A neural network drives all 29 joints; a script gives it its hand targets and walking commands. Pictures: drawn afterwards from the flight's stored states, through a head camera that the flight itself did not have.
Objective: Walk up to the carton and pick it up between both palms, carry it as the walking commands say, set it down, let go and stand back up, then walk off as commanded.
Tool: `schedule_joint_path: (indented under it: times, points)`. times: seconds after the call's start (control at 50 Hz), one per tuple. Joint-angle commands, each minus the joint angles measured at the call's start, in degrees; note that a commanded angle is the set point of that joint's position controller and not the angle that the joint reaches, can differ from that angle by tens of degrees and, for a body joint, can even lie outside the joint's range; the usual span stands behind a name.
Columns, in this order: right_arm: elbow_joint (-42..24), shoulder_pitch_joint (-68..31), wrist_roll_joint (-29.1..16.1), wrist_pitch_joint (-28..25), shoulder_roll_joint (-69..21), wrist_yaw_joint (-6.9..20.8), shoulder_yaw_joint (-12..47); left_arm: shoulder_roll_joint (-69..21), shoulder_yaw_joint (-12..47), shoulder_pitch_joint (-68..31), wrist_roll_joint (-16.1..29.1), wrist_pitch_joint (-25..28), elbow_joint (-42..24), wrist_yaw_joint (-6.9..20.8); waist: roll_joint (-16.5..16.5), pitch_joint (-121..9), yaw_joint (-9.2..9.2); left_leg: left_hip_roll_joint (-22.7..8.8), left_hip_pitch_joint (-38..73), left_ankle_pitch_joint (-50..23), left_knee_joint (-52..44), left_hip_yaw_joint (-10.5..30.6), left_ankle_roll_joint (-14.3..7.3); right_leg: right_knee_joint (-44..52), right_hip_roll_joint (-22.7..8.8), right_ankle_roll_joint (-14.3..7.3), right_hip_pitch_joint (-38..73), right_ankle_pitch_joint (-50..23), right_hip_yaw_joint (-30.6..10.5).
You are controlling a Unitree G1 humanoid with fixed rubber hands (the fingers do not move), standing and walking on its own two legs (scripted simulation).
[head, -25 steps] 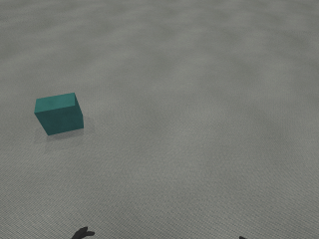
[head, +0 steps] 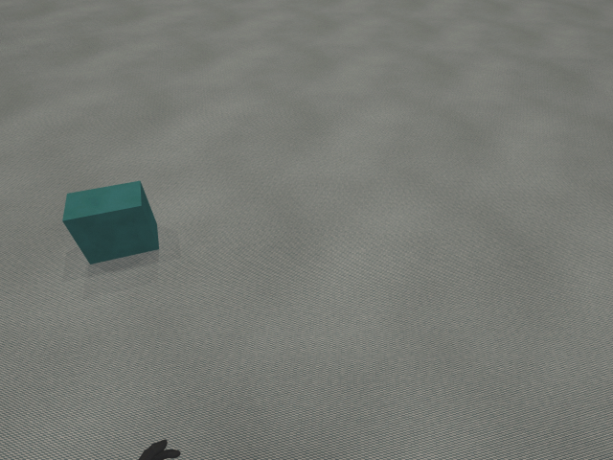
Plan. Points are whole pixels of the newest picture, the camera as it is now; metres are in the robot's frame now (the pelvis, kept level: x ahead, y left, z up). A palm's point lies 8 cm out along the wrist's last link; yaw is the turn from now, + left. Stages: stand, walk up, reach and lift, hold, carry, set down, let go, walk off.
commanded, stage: stand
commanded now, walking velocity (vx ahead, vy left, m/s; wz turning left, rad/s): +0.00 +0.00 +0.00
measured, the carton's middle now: (115, 222) +1.15 +0.85 -0.63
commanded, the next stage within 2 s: walk up in 0.86 s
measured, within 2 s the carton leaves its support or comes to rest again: neither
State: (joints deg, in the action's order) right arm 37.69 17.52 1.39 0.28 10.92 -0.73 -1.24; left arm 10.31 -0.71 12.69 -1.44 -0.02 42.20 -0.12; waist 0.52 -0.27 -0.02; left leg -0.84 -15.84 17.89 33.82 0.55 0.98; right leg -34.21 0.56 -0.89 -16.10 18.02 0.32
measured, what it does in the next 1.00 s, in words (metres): stands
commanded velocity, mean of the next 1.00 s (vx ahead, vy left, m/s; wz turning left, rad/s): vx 0.00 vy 0.00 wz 0.00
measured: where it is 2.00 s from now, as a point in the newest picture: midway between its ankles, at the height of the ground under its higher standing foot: outside the picture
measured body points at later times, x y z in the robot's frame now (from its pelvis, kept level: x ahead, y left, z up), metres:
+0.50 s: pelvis +0.00 +0.00 +0.00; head +0.00 -0.01 +0.45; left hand +0.09 +0.23 -0.12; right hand +0.08 -0.24 -0.12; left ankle +0.00 +0.13 -0.73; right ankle +0.00 -0.11 -0.73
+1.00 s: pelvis +0.00 -0.01 +0.01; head +0.00 -0.01 +0.46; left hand +0.05 +0.24 -0.13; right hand +0.03 -0.25 -0.14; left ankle +0.00 +0.13 -0.73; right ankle +0.00 -0.11 -0.73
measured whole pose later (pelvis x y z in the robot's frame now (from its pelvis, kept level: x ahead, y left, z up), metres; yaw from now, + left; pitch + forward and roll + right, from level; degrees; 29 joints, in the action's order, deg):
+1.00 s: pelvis +0.00 -0.01 +0.01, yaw +0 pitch -1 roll +0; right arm 52.2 19.4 1.0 0.1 10.6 -1.8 -1.7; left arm 10.7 -1.3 14.7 -0.8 0.2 55.6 -1.3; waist 0.8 0.9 -0.3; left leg -1.7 -11.0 14.7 27.0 0.8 1.5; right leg -26.7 1.4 -1.5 -10.9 14.4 0.6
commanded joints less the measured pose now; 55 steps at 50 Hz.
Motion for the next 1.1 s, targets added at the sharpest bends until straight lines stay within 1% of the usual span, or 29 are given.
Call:
schedule_joint_path:
  times: [0.0,0.02,0.04,0.08,0.12,0.16,0.24,0.28,0.32,0.38,0.4,0.42,0.48,0.56,0.6,0.68,0.7,0.72,0.76,0.78,0.8,0.84,0.92,0.94,1.0,1.02,1.04,1.06,1.08]
  points:
    - [-3.2,0.5,0.0,-0.8,3.9,-0.2,-1.1,5.6,-1.6,-0.2,-0.1,0.7,-3.3,-0.3,0.0,0.2,-0.20,-2.0,-0.8,-9.6,-5.4,2.5,-2.0,5.6,-3.5,-1.5,1.0,-11.5,-3.7]
    - [-2.8,1.5,-0.1,-0.8,4.7,-0.1,-1.3,5.1,-1.6,0.3,0.2,0.7,-3.1,-0.2,0.8,-1.4,-0.27,-1.9,0.1,-9.6,-5.3,2.3,-2.0,5.4,-3.4,-1.6,2.0,-11.6,-3.7]
    - [-2.9,0.8,-0.2,-0.9,4.5,-0.2,-1.3,4.9,-1.5,-0.6,0.1,0.7,-3.3,-0.3,-0.6,-1.0,-0.18,-1.8,-0.7,-9.4,-5.2,2.4,-2.0,5.6,-3.5,-1.6,2.2,-12.2,-3.6]
    - [-2.6,1.0,-0.1,-0.9,4.5,-0.1,-1.4,5.4,-1.6,-0.4,0.1,0.8,-3.0,-0.2,-1.0,-1.8,-0.22,-1.7,0.6,-9.3,-5.4,2.1,-1.8,5.8,-3.8,-1.6,2.2,-12.1,-4.0]
    - [-2.4,0.9,0.0,-1.1,5.0,-0.2,-1.6,5.7,-1.6,0.5,0.1,0.8,-2.2,-0.4,0.2,-2.4,-0.45,-2.1,0.8,-9.3,-5.8,2.5,-2.0,5.9,-3.8,-1.5,2.9,-11.6,-3.7]
    - [-1.9,1.0,-0.1,-0.8,4.6,-0.2,-1.4,5.4,-1.6,0.3,0.3,0.4,-1.9,-0.3,0.7,1.0,-0.40,-2.1,-0.3,-6.8,-6.5,2.7,-2.0,6.8,-3.2,-1.4,0.1,-7.6,-3.7]
    - [-1.1,1.8,-0.1,-0.6,4.2,-0.3,-1.4,5.8,-1.6,-0.3,0.2,0.3,-1.5,-0.4,-1.0,2.3,-0.13,-1.9,-0.2,-6.3,-6.8,2.6,-1.8,8.5,-3.9,-1.6,-0.8,-6.9,-4.7]
    - [-0.4,2.7,-0.2,-0.7,4.4,-0.5,-1.4,6.1,-1.7,0.1,0.1,0.6,-0.9,-0.4,0.3,-0.2,0.12,-1.9,1.6,-7.0,-6.6,2.4,-1.8,8.2,-3.7,-1.6,0.4,-7.1,-4.5]
    - [-0.2,2.5,-0.1,-0.8,4.6,-0.6,-1.4,5.9,-1.7,0.2,0.1,0.8,-0.4,-0.5,-2.0,0.5,0.07,-2.1,1.0,-6.9,-6.7,2.5,-2.0,8.8,-3.7,-1.7,0.2,-5.8,-4.6]
    - [0.8,2.2,0.1,-0.6,4.9,-0.6,-1.7,5.2,-1.6,0.8,0.1,0.5,0.4,-0.5,-1.3,2.2,-0.35,-2.0,0.1,-4.5,-7.8,2.7,-2.0,9.5,-3.6,-1.8,-0.8,-3.8,-4.7]
    - [0.8,2.3,0.0,-0.7,4.8,-0.6,-1.6,5.5,-1.5,1.3,0.1,0.5,1.0,-0.7,-2.7,1.3,-0.26,-2.3,0.5,-5.7,-7.7,2.8,-2.0,9.5,-3.6,-1.8,0.2,-5.0,-4.4]
    - [1.1,2.5,-0.2,-0.8,5.0,-0.4,-1.6,5.2,-1.5,1.0,0.6,0.5,0.9,-0.6,-1.0,1.0,-0.05,-1.9,1.4,-6.4,-7.1,2.4,-2.0,9.7,-3.8,-1.9,-0.3,-5.5,-4.9]
    - [2.2,2.9,-0.1,-0.8,4.3,-0.7,-1.5,6.2,-1.8,1.4,0.1,0.8,1.8,-0.7,0.5,0.2,-0.25,-2.2,2.0,-7.3,-7.8,2.6,-1.8,9.2,-3.5,-1.9,0.7,-6.1,-4.2]
    - [3.7,3.4,-0.3,-0.8,4.9,-1.0,-1.7,5.9,-1.7,1.9,0.1,0.9,3.0,-1.0,0.4,1.6,-0.16,-2.5,1.6,-8.8,-8.3,2.7,-2.0,9.1,-4.2,-2.4,1.5,-11.3,-5.0]
    - [4.9,4.8,-0.2,-0.6,4.7,-0.9,-1.6,5.4,-1.5,2.6,0.3,0.7,4.1,-1.0,-1.5,1.8,0.01,-2.1,2.2,-7.3,-8.1,2.4,-1.8,10.4,-4.2,-2.3,0.8,-7.6,-5.0]
    - [6.1,3.1,-0.2,-0.6,5.1,-1.0,-1.7,6.2,-1.7,2.8,0.4,0.6,5.5,-1.0,-0.2,2.7,-0.70,-2.5,2.0,-8.2,-9.0,2.8,-1.8,11.3,-4.2,-2.3,1.3,-7.1,-5.2]
    - [6.6,4.4,-0.4,-0.7,4.8,-1.0,-1.6,6.6,-1.9,2.5,0.3,0.6,5.9,-1.0,0.0,1.4,-0.19,-2.7,1.7,-8.4,-9.2,2.6,-2.0,10.9,-4.0,-2.4,3.0,-7.9,-5.0]
    - [6.9,4.3,-0.4,-0.7,5.3,-1.1,-1.7,6.4,-1.9,1.8,0.3,0.6,5.9,-1.1,-1.2,2.2,-0.20,-2.3,1.4,-6.8,-9.2,2.5,-1.6,11.4,-4.2,-2.3,2.3,-6.4,-5.3]
    - [7.8,3.7,-0.2,-0.7,5.1,-1.1,-1.7,5.5,-1.6,2.9,0.5,0.7,7.3,-1.0,0.1,1.4,-0.48,-2.7,3.1,-7.7,-9.6,2.6,-1.8,11.7,-4.2,-2.2,2.8,-8.1,-5.4]
    - [8.3,3.9,-0.4,-0.6,5.1,-1.1,-1.6,5.3,-1.5,3.1,0.5,0.8,7.5,-1.1,-0.3,1.7,-0.32,-2.7,3.3,-8.8,-9.5,2.7,-1.6,11.7,-4.4,-2.2,2.7,-9.8,-5.1]
    - [9.1,4.8,-0.4,-0.7,4.3,-1.1,-1.6,5.3,-1.6,2.7,0.6,0.8,8.0,-1.1,-1.8,2.0,-0.13,-2.7,2.7,-8.6,-9.6,2.8,-1.6,11.8,-4.1,-2.2,3.4,-9.5,-4.6]
    - [10.2,5.2,-0.4,-0.6,4.5,-1.1,-1.6,5.9,-1.8,3.6,0.6,0.7,9.1,-1.2,-0.4,2.1,-0.22,-2.5,3.6,-7.8,-9.9,2.4,-1.5,12.8,-4.4,-2.3,2.7,-7.9,-5.4]
    - [12.5,5.5,-0.3,-0.7,4.3,-1.3,-1.5,5.9,-1.8,3.1,0.8,0.6,10.8,-1.3,-0.8,3.2,-0.13,-2.9,4.2,-9.0,-10.4,2.4,-1.6,13.5,-4.5,-2.4,2.7,-8.0,-5.6]
    - [12.9,5.1,-0.3,-0.7,4.7,-1.2,-1.5,5.2,-1.6,2.8,0.6,0.6,11.2,-1.3,1.1,2.4,-0.12,-3.0,3.9,-8.8,-10.7,2.5,-1.6,13.0,-4.5,-2.5,4.0,-8.7,-5.3]
    - [14.1,4.3,-0.4,-0.8,4.0,-1.3,-1.2,5.3,-1.7,3.2,0.8,0.7,12.8,-1.4,0.3,3.3,-0.29,-3.5,3.2,-10.5,-11.4,3.2,-1.6,12.9,-4.4,-2.1,4.9,-12.0,-4.8]
    - [14.9,5.1,-0.5,-0.9,3.7,-1.4,-1.2,5.2,-1.6,4.0,0.8,0.8,13.2,-1.6,-0.1,2.6,-0.40,-3.5,4.4,-11.3,-11.4,3.1,-1.7,12.8,-4.5,-2.2,5.3,-13.2,-4.7]
    - [13.2,5.4,-0.5,-1.4,5.1,-1.5,-1.6,8.9,-3.2,3.6,-0.2,0.9,12.1,-2.1,-1.0,1.3,0.48,-5.2,2.6,0.4,-10.1,5.5,-2.1,10.3,-4.7,0.3,6.1,-1.4,-0.8]
    - [11.2,1.4,-0.3,-0.7,7.9,-0.9,-3.3,12.4,-4.7,1.9,-0.9,1.0,9.1,-3.1,1.0,8.0,-2.01,-3.5,-13.0,-5.4,-4.0,7.8,-2.8,8.0,-6.9,1.1,11.0,1.3,-1.8]
    - [9.8,-0.1,-0.3,-0.7,7.0,-0.6,-3.2,12.5,-4.8,3.6,-1.1,0.7,9.6,-3.8,-2.8,9.0,-2.20,-3.7,-16.2,-10.5,-0.3,5.6,-2.2,11.0,-10.7,-0.5,10.1,-1.1,-4.7]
